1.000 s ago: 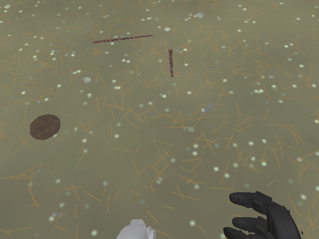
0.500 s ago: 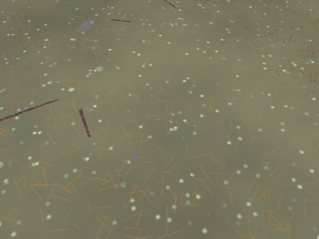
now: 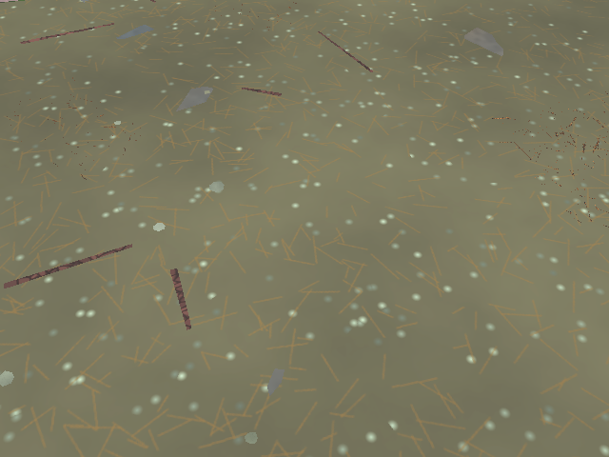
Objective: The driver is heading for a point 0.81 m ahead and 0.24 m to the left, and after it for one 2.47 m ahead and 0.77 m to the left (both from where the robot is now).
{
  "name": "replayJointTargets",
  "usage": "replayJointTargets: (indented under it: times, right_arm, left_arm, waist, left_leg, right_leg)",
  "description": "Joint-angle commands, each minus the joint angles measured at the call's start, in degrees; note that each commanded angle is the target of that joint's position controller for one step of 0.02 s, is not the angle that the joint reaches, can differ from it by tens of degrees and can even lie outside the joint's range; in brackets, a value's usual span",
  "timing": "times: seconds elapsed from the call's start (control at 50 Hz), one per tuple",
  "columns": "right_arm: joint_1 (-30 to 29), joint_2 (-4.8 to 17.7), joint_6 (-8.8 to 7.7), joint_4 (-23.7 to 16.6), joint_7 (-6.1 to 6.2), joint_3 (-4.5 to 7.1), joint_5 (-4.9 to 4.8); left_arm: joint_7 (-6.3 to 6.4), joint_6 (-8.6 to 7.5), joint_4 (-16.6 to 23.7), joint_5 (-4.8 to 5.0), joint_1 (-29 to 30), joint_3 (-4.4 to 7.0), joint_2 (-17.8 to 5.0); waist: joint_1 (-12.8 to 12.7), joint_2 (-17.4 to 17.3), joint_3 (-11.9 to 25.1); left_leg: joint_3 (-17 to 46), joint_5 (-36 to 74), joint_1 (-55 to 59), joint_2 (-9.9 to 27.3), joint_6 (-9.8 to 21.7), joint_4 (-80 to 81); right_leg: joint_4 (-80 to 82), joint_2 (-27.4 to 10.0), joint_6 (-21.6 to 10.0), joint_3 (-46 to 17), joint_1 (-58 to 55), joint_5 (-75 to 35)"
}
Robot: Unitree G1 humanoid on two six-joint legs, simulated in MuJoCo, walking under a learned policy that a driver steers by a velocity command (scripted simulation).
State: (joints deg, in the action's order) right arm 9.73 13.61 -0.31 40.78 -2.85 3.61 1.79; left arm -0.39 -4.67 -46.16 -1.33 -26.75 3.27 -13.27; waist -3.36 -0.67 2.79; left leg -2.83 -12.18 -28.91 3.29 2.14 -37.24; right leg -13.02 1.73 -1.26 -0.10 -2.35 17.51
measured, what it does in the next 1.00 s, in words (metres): walks ahead: left foot, then right foot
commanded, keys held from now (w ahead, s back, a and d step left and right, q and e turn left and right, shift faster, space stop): w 0.46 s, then w+q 0.32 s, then q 0.22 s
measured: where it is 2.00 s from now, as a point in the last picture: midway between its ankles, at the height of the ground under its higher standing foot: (304, 413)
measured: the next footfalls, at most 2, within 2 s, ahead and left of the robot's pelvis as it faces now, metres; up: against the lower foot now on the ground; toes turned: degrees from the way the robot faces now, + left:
left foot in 0.04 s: +0.15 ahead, +0.12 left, +0.00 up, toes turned +4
right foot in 0.56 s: +0.49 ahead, -0.04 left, +0.00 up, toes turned -1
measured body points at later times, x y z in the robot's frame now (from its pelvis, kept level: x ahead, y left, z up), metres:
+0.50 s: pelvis +0.27 +0.05 -0.01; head +0.30 +0.05 +0.44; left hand +0.47 +0.26 -0.11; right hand +0.23 -0.20 -0.14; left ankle +0.11 +0.11 -0.74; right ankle +0.45 -0.05 -0.71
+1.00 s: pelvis +0.53 +0.05 +0.00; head +0.57 +0.06 +0.45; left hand +0.48 +0.30 -0.14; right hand +0.74 -0.14 -0.12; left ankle +0.66 +0.18 -0.70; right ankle +0.46 -0.04 -0.74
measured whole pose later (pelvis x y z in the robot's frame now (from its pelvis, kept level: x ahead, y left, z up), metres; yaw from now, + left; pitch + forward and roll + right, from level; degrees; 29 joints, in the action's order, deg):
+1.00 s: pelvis +0.53 +0.05 +0.00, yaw +15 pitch +0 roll -1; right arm 7.5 12.5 -0.3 44.2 -2.9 2.4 2.1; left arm 1.3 -4.6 -51.0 -0.5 -20.4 2.1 -11.6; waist -1.9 -1.8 -4.6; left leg -5.1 -1.7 -33.9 2.5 3.5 -38.7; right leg -18.4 1.1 -2.7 15.9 -0.3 19.1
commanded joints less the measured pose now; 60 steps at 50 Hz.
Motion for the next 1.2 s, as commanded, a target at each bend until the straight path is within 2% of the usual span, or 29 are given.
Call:
replayJointTargets:
  times: [0.02,0.04,0.06,0.08,0.1,0.12,0.14,0.18,0.28,0.36,0.44,0.5,0.54,0.56,0.58,0.6,0.62,0.64,0.68,0.8,0.86,0.94,1.02,1.06,1.08,1.1,1.12,1.16,1.2]
  right_arm:
    - [2.62,4.34,-1.66,-3.30,0.99,1.42,-0.03]
    - [11.13,6.12,-2.36,-0.43,1.78,2.34,0.45]
    - [20.92,10.58,-3.04,0.22,2.57,3.17,1.53]
    - [21.57,16.86,-3.26,0.55,2.50,4.11,1.23]
    - [16.70,12.63,-3.06,-0.07,2.22,3.23,0.19]
    - [11.98,9.20,-3.34,-1.11,2.08,2.20,-0.14]
    - [10.08,6.91,-3.74,-1.04,1.86,1.42,-0.18]
    - [9.29,4.57,-4.74,-0.45,2.03,0.47,-0.71]
    - [15.84,4.98,-6.12,3.07,2.52,0.24,-1.77]
    - [17.76,4.38,-5.93,4.79,2.38,-0.10,-1.59]
    - [20.04,5.63,-5.86,7.08,2.88,0.00,-1.54]
    - [18.93,7.06,-5.55,8.29,3.49,0.13,-1.37]
    - [17.30,8.78,-4.98,8.52,3.82,0.52,-0.91]
    - [16.43,8.80,-4.74,8.16,3.84,0.46,-1.31]
    - [17.41,5.46,-4.72,6.05,3.64,-0.42,-1.47]
    - [26.20,0.46,-4.18,5.93,3.45,-1.13,-3.65]
    - [20.72,5.92,-3.60,6.82,3.76,0.03,-1.77]
    - [15.60,5.86,-3.68,5.62,3.32,0.23,-1.74]
    - [13.98,4.32,-2.84,5.97,2.64,0.10,-0.94]
    - [8.92,2.38,-0.05,4.47,0.73,0.18,-0.02]
    - [4.44,1.58,-0.26,2.81,0.59,-0.24,-0.20]
    - [-2.17,0.23,-0.47,0.72,-0.15,-1.15,-0.08]
    - [2.26,2.87,-0.70,0.56,0.20,-0.08,1.13]
    - [11.37,5.01,-1.90,2.83,1.19,1.14,1.73]
    - [14.81,10.03,-2.67,3.03,2.07,2.49,1.86]
    - [12.36,16.64,-2.06,1.84,2.52,4.23,0.77]
    - [14.44,15.87,-0.97,0.59,2.60,4.53,-2.37]
    - [6.46,9.18,0.58,-0.10,3.31,2.63,-2.32]
    - [3.84,6.20,0.97,-0.23,3.55,1.77,-2.17]
  left_arm:
    - [-0.09,-0.49,2.89,0.37,4.00,2.28,-9.71]
    - [-0.28,-0.36,2.50,0.02,3.52,1.71,-7.93]
    - [-0.31,-0.15,4.55,-0.28,4.51,0.42,-4.27]
    - [-0.38,-0.38,6.36,0.97,0.55,-0.11,-1.16]
    - [-0.25,-0.02,5.28,-0.06,1.86,0.59,-4.67]
    - [-0.76,-0.13,5.11,-0.02,4.56,0.87,-5.40]
    - [-1.14,-0.23,4.92,0.25,6.45,0.73,-5.14]
    - [-1.73,0.81,4.28,-0.40,6.34,0.48,-4.23]
    - [-2.17,2.22,5.67,-1.26,13.40,0.22,-3.14]
    - [-2.45,2.11,8.24,-0.56,22.35,-0.79,-1.55]
    - [-2.55,1.86,9.82,-0.27,27.97,-1.32,-1.30]
    - [-1.64,1.56,9.31,-0.39,25.55,-0.63,-2.95]
    - [-0.35,0.98,5.98,-0.54,14.81,0.46,-5.32]
    - [0.39,0.29,3.50,-1.37,5.71,1.23,-7.11]
    - [1.32,0.07,2.70,-2.67,-2.70,2.43,-12.53]
    - [0.80,0.28,3.07,-2.92,0.35,2.91,-15.00]
    - [0.39,0.83,3.99,-0.79,5.18,2.23,-10.09]
    - [0.30,0.58,4.06,-0.39,9.74,0.98,-6.30]
    - [0.35,-0.37,2.77,-0.23,11.27,0.33,-3.96]
    - [0.60,-2.37,-0.33,0.55,7.84,0.65,-5.05]
    - [0.91,-1.90,-1.07,0.52,7.63,0.31,-4.69]
    - [1.72,-0.92,-2.05,0.93,5.72,0.54,-6.24]
    - [2.99,0.64,-2.20,0.98,6.77,1.48,-8.63]
    - [2.96,1.70,-1.43,1.24,8.62,1.87,-9.37]
    - [2.67,1.82,-0.29,1.11,6.82,1.60,-8.34]
    - [2.17,2.55,2.03,1.57,0.20,0.41,-2.42]
    - [1.95,3.37,2.12,-0.07,3.16,0.51,-5.09]
    - [1.93,3.62,3.40,-0.02,10.57,0.56,-5.51]
    - [1.99,4.97,3.63,-1.09,10.41,0.82,-5.97]
  waist:
    - [5.62,4.57,-6.48]
    - [8.67,0.48,-1.20]
    - [12.45,-8.62,7.11]
    - [8.86,-22.13,7.22]
    - [6.61,-11.84,2.12]
    - [4.80,-4.83,-2.13]
    - [4.09,-1.60,-3.04]
    - [2.76,-3.74,-2.75]
    - [3.51,-2.62,-4.96]
    - [5.04,-2.91,-7.11]
    - [6.26,-3.18,-8.62]
    - [3.92,-3.32,-6.94]
    - [-0.81,-3.51,-0.51]
    - [-4.90,-2.06,4.78]
    - [-6.34,5.37,13.16]
    - [-0.17,16.15,17.26]
    - [-0.36,5.05,10.91]
    - [0.98,2.45,2.73]
    - [3.06,2.62,-2.77]
    - [4.79,3.72,-6.17]
    - [4.90,4.78,-6.91]
    - [2.20,5.97,-5.84]
    - [4.31,7.42,-2.38]
    - [8.58,3.62,2.83]
    - [9.78,-2.90,6.90]
    - [3.76,-12.95,12.62]
    - [7.65,-4.72,18.95]
    - [5.15,0.34,3.71]
    - [2.64,-1.12,-0.03]
  left_leg:
    - [-3.41,0.27,12.74,-3.50,2.29,7.91]
    - [-1.99,-0.45,24.06,-3.89,3.11,9.27]
    - [14.33,-14.88,34.71,10.07,5.54,14.70]
    - [41.53,-20.72,40.82,19.36,9.90,26.06]
    - [41.84,-22.42,34.78,18.79,10.63,27.28]
    - [33.78,-18.53,28.94,16.80,10.05,25.81]
    - [26.34,-11.18,25.27,13.72,8.73,26.25]
    - [17.15,-0.33,22.79,9.18,7.10,27.66]
    - [10.15,18.87,26.69,7.84,8.61,29.09]
    - [5.52,25.21,27.10,5.31,8.16,29.59]
    - [4.19,31.70,29.63,6.82,7.28,29.84]
    - [4.61,48.23,33.96,8.26,6.68,23.14]
    - [4.95,57.17,35.35,7.26,5.64,9.26]
    - [4.16,47.70,28.24,5.43,4.99,-2.62]
    - [1.53,22.46,17.42,0.80,4.70,-20.52]
    - [3.14,-19.28,-1.56,-8.54,3.19,-37.97]
    - [7.33,-13.20,-4.81,-4.44,3.82,-39.83]
    - [7.60,-7.94,-4.91,-2.51,3.71,-37.02]
    - [6.90,-4.47,-2.01,0.45,2.99,-32.13]
    - [4.90,2.73,-7.20,2.36,0.80,-27.82]
    - [1.47,7.95,-6.83,1.24,-0.42,-17.83]
    - [-3.91,14.14,-1.70,-1.37,0.49,-2.72]
    - [-4.85,5.05,4.25,-4.84,3.93,1.47]
    - [-3.65,8.97,14.31,-7.16,6.58,10.11]
    - [6.58,31.58,25.31,1.30,9.22,10.23]
    - [29.01,67.20,39.93,18.31,21.06,5.44]
    - [33.07,54.17,39.32,18.49,23.77,10.78]
    - [25.42,30.42,24.22,13.34,19.08,17.53]
    - [20.49,25.31,16.30,7.85,14.53,20.06]
  right_leg:
    - [-3.50,-13.59,-8.55,-6.85,11.28,-16.17]
    - [-16.86,-9.57,-7.05,-3.07,14.10,-22.92]
    - [-36.41,-5.49,-4.83,1.18,21.61,-11.91]
    - [-50.76,3.82,-2.68,1.13,38.92,11.29]
    - [-57.15,-0.15,-3.58,-4.06,42.35,8.05]
    - [-57.58,-3.09,-3.81,-4.07,42.16,2.31]
    - [-55.30,-4.83,-3.55,-3.49,40.29,-1.21]
    - [-52.67,-6.47,-2.41,-1.98,37.65,-4.24]
    - [-48.89,-7.11,-0.23,1.11,45.28,-8.76]
    - [-34.82,-6.31,0.43,3.68,44.69,-15.31]
    - [-22.65,-4.36,-1.65,5.79,38.77,-18.96]
    - [-19.47,-1.44,-4.37,5.61,32.34,-14.79]
    - [-16.51,1.65,-6.26,5.52,20.74,-10.48]
    - [-14.07,-1.42,-7.85,2.68,6.96,-12.79]
    - [-14.31,-16.49,-9.93,-12.68,-6.44,-6.69]
    - [-6.77,-29.37,-17.14,-39.12,-15.98,-3.87]
    - [-3.63,-25.69,-15.10,-36.61,-8.34,2.21]
    - [-1.37,-23.36,-12.95,-26.39,0.44,1.63]
    - [2.16,-18.42,-9.21,-14.09,9.25,-6.96]
    - [5.52,-15.77,-7.28,1.14,11.32,-23.15]
    - [1.94,-13.36,-6.47,9.18,10.80,-41.95]
    - [-2.31,-13.11,-5.53,13.73,6.88,-46.97]
    - [-14.36,-15.80,-5.09,13.77,1.55,-56.98]
    - [-32.32,-14.26,-3.20,14.33,3.17,-49.02]
    - [-47.79,-10.72,-0.64,14.42,13.23,-26.84]
    - [-68.00,0.64,2.40,10.50,32.45,22.57]
    - [-70.21,-0.65,2.73,-0.56,35.15,19.28]
    - [-64.14,-4.36,2.85,-1.34,37.90,10.76]
    - [-57.26,-5.34,3.25,-1.52,33.85,6.59]
Keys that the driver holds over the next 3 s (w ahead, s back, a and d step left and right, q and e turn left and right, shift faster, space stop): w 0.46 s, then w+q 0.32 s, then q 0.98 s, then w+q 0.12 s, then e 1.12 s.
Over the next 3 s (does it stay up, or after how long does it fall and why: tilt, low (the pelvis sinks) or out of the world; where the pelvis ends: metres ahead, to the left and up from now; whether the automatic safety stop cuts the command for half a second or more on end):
stays up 0.70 0.08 0.00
